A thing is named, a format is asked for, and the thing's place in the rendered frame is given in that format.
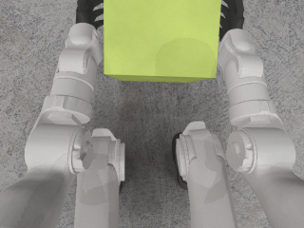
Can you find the left robot upper arm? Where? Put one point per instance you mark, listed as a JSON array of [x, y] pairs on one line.
[[55, 154]]

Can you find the left robot forearm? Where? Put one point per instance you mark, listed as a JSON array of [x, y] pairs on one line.
[[74, 80]]

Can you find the right robot upper arm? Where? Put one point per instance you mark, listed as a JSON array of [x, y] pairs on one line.
[[265, 157]]

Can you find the right robot forearm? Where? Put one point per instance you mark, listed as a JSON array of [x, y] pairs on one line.
[[246, 87]]

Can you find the right robot foot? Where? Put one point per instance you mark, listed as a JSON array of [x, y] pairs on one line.
[[182, 183]]

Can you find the carton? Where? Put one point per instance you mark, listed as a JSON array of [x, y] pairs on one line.
[[166, 41]]

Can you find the right robot hand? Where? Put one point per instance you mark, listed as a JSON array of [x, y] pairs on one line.
[[233, 14]]

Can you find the left robot hand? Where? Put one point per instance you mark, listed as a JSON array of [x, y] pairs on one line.
[[85, 12]]

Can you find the robot right shin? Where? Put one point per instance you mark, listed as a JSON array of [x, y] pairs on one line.
[[216, 138]]

